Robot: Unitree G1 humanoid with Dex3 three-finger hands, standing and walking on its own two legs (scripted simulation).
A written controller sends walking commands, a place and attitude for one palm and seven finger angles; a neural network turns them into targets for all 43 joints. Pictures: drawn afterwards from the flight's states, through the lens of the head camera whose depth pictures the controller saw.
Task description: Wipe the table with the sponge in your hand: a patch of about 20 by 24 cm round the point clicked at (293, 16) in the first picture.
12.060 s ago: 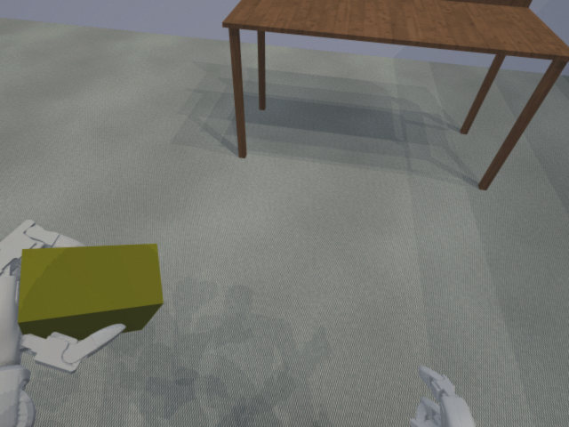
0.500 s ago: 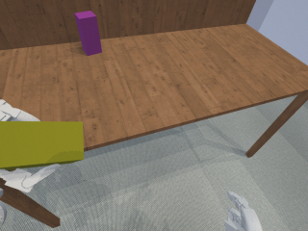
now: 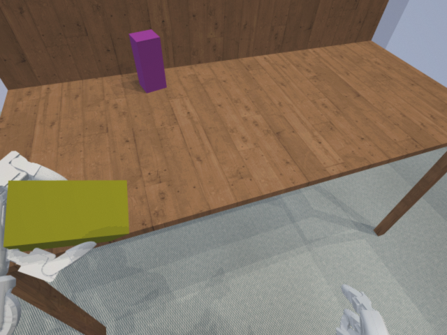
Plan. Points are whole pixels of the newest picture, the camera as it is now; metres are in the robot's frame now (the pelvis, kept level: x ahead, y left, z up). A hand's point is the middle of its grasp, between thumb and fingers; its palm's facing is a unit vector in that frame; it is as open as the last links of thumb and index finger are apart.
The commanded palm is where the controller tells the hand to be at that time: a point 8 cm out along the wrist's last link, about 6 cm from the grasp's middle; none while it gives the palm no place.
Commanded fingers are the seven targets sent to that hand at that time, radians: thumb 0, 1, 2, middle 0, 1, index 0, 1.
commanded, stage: shuffle to correct the standing spot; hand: left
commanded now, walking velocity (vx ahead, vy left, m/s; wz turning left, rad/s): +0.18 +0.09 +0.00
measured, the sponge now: (86, 216) +0.22 +0.21 +0.17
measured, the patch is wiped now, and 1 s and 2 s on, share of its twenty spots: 0.00 0.00 0.00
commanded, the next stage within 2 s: come to a stop and stand still in 0.42 s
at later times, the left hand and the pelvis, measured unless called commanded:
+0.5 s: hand (31, 164) +0.29 +0.31 +0.18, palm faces +0.43 -0.81 -0.41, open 10.6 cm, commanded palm +0.22 +0.34 +0.19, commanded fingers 0.00 0.10 1.30 -1.20 -1.60 -1.20 -1.60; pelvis +0.06 +0.06 +0.00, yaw +0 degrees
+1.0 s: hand (52, 149) +0.32 +0.30 +0.18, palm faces +0.34 -0.86 -0.39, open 10.6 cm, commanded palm +0.26 +0.34 +0.19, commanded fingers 0.00 0.10 1.30 -1.20 -1.60 -1.20 -1.60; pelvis +0.10 +0.06 +0.02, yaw -2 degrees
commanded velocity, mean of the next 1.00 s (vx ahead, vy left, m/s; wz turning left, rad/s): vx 0.05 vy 0.03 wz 0.00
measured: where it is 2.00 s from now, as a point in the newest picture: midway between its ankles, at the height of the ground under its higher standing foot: outside the picture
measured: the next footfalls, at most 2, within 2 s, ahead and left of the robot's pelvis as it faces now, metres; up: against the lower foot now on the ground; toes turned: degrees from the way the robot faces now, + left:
right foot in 0.16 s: +0.07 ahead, -0.07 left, +0.00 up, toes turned -3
left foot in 0.42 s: +0.13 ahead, +0.18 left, +0.00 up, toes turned +0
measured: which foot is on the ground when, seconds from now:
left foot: down 0.00-0.16, up 0.18-0.40, down 0.42-1.00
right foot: down 0.00-0.00, up 0.02-0.14, down 0.16-0.42, up 0.44-0.62, down 0.64-1.00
